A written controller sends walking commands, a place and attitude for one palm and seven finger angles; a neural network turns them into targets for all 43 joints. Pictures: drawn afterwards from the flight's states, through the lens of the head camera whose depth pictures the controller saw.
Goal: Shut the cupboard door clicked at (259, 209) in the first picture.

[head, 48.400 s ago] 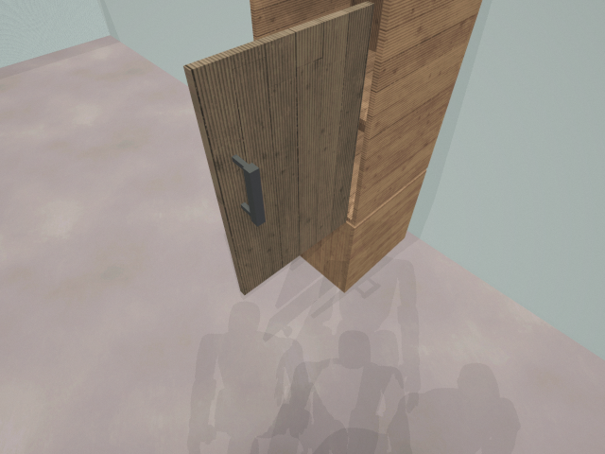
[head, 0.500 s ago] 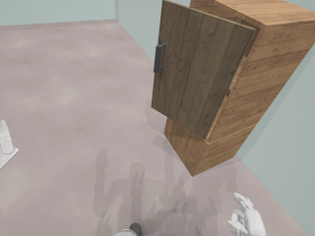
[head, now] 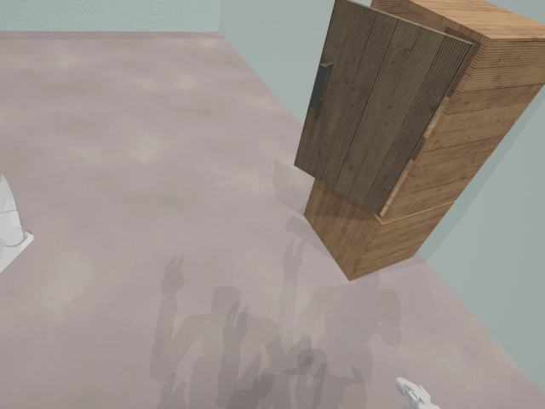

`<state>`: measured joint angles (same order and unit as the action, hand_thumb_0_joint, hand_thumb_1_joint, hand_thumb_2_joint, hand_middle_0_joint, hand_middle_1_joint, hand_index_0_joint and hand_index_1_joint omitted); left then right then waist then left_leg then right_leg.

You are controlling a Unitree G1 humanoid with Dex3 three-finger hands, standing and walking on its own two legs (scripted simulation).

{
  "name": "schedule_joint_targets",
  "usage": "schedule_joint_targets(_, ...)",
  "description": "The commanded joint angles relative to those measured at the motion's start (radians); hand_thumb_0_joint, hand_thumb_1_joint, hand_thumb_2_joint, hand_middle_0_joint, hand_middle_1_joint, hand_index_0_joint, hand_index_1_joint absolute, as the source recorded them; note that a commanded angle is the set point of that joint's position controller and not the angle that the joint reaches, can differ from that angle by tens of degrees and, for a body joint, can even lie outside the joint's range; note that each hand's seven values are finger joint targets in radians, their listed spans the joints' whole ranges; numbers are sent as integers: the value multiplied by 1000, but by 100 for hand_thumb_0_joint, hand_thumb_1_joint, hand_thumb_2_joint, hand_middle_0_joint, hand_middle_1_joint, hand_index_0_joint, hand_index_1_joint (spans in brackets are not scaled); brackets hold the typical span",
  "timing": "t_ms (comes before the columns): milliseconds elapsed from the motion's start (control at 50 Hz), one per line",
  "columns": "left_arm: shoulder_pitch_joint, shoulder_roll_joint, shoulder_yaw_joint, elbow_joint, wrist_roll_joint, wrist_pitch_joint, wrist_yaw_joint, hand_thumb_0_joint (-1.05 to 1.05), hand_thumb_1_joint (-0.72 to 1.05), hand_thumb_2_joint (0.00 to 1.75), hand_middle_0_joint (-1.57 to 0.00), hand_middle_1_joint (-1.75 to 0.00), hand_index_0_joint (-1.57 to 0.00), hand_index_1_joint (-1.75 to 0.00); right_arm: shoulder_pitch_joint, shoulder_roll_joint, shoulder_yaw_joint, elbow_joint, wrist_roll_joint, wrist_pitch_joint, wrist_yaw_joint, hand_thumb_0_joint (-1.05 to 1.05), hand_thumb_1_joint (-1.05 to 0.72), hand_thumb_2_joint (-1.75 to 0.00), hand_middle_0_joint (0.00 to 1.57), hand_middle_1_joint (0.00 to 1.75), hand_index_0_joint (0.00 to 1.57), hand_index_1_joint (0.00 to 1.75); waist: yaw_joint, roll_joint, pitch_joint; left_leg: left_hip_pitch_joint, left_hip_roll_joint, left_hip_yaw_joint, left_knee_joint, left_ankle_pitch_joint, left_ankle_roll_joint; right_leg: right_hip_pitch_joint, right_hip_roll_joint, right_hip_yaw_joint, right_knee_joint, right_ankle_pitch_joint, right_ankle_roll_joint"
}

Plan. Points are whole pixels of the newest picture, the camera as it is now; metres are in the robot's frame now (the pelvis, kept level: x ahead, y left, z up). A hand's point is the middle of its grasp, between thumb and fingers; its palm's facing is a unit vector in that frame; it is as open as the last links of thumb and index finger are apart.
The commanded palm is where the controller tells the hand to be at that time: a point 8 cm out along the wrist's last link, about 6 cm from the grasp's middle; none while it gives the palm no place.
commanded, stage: stop stepping back and stand still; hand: left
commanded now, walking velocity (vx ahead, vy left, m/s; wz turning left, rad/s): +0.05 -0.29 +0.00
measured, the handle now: (321, 85) +1.03 -0.05 +0.04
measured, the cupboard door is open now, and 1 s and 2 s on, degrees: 26 26 26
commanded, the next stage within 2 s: let the arm hang, fingers relaxed in 0.86 s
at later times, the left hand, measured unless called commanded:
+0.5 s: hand out of the picture +0.16 +0.29 +0.20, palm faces +0.33 -0.79 -0.51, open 7.4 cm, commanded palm +0.09 +0.33 +0.20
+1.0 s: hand (23, 266) +0.19 +0.30 +0.16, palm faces +0.26 -0.78 -0.57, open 7.4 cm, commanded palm none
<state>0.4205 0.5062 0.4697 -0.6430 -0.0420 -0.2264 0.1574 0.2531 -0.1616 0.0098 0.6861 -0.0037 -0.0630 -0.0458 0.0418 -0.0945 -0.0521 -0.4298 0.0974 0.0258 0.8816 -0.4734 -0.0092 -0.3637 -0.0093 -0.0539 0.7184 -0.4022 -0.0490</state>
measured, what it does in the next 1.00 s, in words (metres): steps on the spot: left foot, then right foot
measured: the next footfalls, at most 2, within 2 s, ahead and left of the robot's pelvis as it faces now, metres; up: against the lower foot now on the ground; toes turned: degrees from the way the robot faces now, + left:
left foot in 0.02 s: +0.08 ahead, +0.14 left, +0.01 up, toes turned -1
right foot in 0.46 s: -0.07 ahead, -0.05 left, +0.01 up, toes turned -8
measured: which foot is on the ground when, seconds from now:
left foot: up 0.00-0.00, down 0.02-1.00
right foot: down 0.00-0.02, up 0.04-0.44, down 0.46-1.00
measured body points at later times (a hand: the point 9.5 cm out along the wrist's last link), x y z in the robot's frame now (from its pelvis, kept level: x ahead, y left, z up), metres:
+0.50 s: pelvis -0.07 +0.04 +0.01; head -0.08 +0.06 +0.46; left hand +0.13 +0.33 +0.22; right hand +0.07 -0.20 -0.06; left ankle +0.01 +0.14 -0.71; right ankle -0.16 -0.03 -0.72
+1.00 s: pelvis -0.03 +0.06 +0.01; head -0.02 +0.04 +0.46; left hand +0.17 +0.34 +0.19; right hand +0.09 -0.18 -0.10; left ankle +0.04 +0.14 -0.71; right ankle -0.11 -0.04 -0.71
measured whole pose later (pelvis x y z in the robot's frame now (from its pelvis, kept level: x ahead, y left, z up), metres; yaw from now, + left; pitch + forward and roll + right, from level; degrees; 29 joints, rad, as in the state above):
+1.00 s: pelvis -0.03 +0.06 +0.01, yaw -5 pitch +2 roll -2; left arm 0.58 0.45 0.38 -0.40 -0.02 -0.19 0.12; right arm 0.25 -0.20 0.01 0.68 0.00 -0.09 -0.02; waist 0.00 0.06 -0.03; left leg -0.44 0.02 0.08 0.62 -0.17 0.02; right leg -0.18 0.04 -0.06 0.54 -0.39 -0.03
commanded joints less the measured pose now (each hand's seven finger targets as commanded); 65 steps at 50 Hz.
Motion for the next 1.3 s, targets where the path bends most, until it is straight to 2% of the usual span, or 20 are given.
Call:
schedule_joint_targets(0, -131, 118, 36, -56, 0, -2, 39, 0, 90, 90, -20, -30, -20, -30, -91, -201, -52, -208, 17, -48, -49, 0, -90, -90, 20, 30, 20, 30, -75, 425, 84, 293, 299, -459, -621, 2, 142, -329, 50, -15, 205, -159, 56)
schedule_joint_targets(20, -124, 155, 72, -25, -7, -16, 17, 0, 90, 90, -20, -30, -20, -30, -107, -181, -50, -198, 6, -47, -43, 0, -90, -90, 20, 30, 20, 30, -93, 294, 95, 162, 367, -561, -726, -171, 179, -290, 24, 52, 349, -97, 61)
schedule_joint_targets(60, -98, 112, 47, -81, 7, -11, -9, 0, 90, 90, -20, -30, -20, -30, -141, -179, -59, -203, -2, -36, -11, 0, -90, -90, 20, 30, 20, 30, -72, 209, 148, 15, 345, -475, -767, -286, 159, -245, -9, 91, 444, 29, 59)
schedule_joint_targets(140, -16, 73, 10, -217, 19, 1, -2, 0, 90, 90, -20, -30, -20, -30, -163, -160, -62, -220, 1, -12, 15, 0, -90, -90, 20, 30, 20, 30, -41, 345, 46, 41, 219, -148, -762, -237, 54, -97, 35, -21, 329, 113, 51)
schedule_joint_targets(340, 97, 138, 58, -105, -24, 75, 23, 0, 90, 90, -20, -30, -20, -30, -124, -136, -44, -221, -5, 7, -39, 0, -90, -90, 20, 30, 20, 30, -71, 378, -49, 262, 150, -47, -705, -72, -3, 175, 131, -142, -269, -83, 17)
schedule_joint_targets(380, 153, 150, 79, -65, -23, 88, 16, 0, 90, 90, -20, -30, -20, -30, -102, -134, -45, -223, -2, 14, -31, 0, -90, -90, 20, 30, 20, 30, -70, 279, -82, 111, 85, 3, -513, 7, 5, 342, 65, -71, -385, 1, -24)
schedule_joint_targets(440, 77, 222, 153, -93, -23, 60, 36, 0, 90, 90, -20, -30, -20, -30, -114, -128, -42, -224, 3, 21, -18, 0, -90, -90, 20, 30, 20, 30, -58, -37, 2, -245, -13, 44, 18, 62, -10, 364, -322, 372, -476, 212, -196)
schedule_joint_targets(480, 35, 168, 121, -58, -21, 29, 50, 0, 90, 90, -20, -30, -20, -30, -115, -147, -67, -205, 38, -9, -9, 0, -90, -90, 20, 30, 20, 30, -63, -177, -26, -318, -48, 34, 141, 17, -24, 435, -297, 315, -367, 665, -182)
schedule_joint_targets(600, -100, 126, 53, -108, 1, -10, 47, 0, 90, 90, -20, -30, -20, -30, -141, -150, -46, -180, 16, -24, -46, 0, -90, -90, 20, 30, 20, 30, -80, 136, 96, 208, -70, 89, -249, 301, 10, 24, -181, 70, -252, 360, -73)
schedule_joint_targets(620, -93, 127, 57, -101, 1, -16, 47, 0, 90, 90, -20, -30, -20, -30, -126, -163, -56, -177, 14, -36, -52, 0, -90, -90, 20, 30, 20, 30, -85, 188, 74, 304, -42, 28, -320, 307, 32, -30, -143, 44, -167, 284, -33)
schedule_joint_targets(680, -63, 170, 117, -128, -7, -50, 34, 0, 90, 90, -20, -30, -20, -30, -143, -166, -49, -184, -9, -74, -49, 0, -90, -90, 20, 30, 20, 30, -65, 449, 3, 216, 228, -492, -673, 104, 141, 5, 30, 69, 156, -144, 46)
schedule_joint_targets(720, -26, 170, 140, -125, -6, -57, 24, 0, 90, 90, -20, -30, -20, -30, -143, -148, -46, -178, -14, -86, -37, 0, -90, -90, 20, 30, 20, 30, -47, 279, 20, 42, 212, -421, -761, -145, 126, 119, 22, 73, 115, -119, 37)
schedule_joint_targets(780, 174, 140, 165, -84, -16, -48, 16, 0, 90, 90, -20, -30, -20, -30, -132, -152, -50, -185, -1, -79, -23, 0, -90, -90, 20, 30, 20, 30, -36, 320, -51, -12, 101, -158, -684, -114, 55, 305, 35, -21, -192, -64, 30)
schedule_joint_targets(840, 230, 103, 144, -52, -23, -29, 13, 0, 90, 90, -20, -30, -20, -30, -104, -143, -53, -202, 6, -51, -17, 0, -90, -90, 20, 30, 20, 30, -69, 150, -47, 26, -5, -29, -442, 23, 9, 240, -67, 105, -386, -7, -13)
schedule_joint_targets(880, 227, 96, 136, -3, -30, -4, 16, 0, 90, 90, -20, -30, -20, -30, -95, -146, -59, -188, 8, -38, -18, 0, -90, -90, 20, 30, 20, 30, -71, 2, -10, 94, -23, -30, -288, 156, 2, 68, -188, 303, -476, -111, -67)
schedule_joint_targets(920, 164, 77, 88, 10, -20, 3, 28, 0, 90, 90, -20, -30, -20, -30, -81, -146, -47, -178, 15, -33, -24, 0, -90, -90, 20, 30, 20, 30, -80, 0, 7, 95, -15, -28, -291, 286, 15, 109, -201, 262, -413, 176, -59)
schedule_joint_targets(940, 28, -78, -341, 679, 92, 147, -116, 0, 90, 90, -20, -30, -20, -30, -148, -324, -84, -27, -1, -102, 68, 0, -90, -90, 20, 30, 20, 30, -111, 103, 10, 68, 31, -62, -160, 597, 23, 68, -228, 83, -152, 646, -40)
schedule_joint_targets(1060, -88, -111, -390, 970, 67, 230, -141, 0, 90, 90, -20, -30, -20, -30, -80, -275, -48, -17, -11, 16, 36, 0, -90, -90, 20, 30, 20, 30, -48, -172, -44, 143, 12, -107, -250, 724, 70, 154, -127, 74, -182, 568, 15)
schedule_joint_targets(1160, -120, -133, -432, 1318, 49, 239, -124, 0, 90, 90, -20, -30, -20, -30, -65, -207, -17, 106, -22, 63, 36, 0, -90, -90, 20, 30, 20, 30, -53, 134, -32, 210, 5, -114, -375, 699, 57, 214, -119, 82, -236, 381, 25)
schedule_joint_targets(1280, -71, -188, -432, 1570, 50, 227, -124, 0, 90, 90, -20, -30, -20, -30, -48, -162, -18, 233, -16, 66, 18, 0, -90, -90, 20, 30, 20, 30, -46, 252, -25, 278, 8, -120, -430, 613, 58, 261, -110, 91, -367, 315, 15)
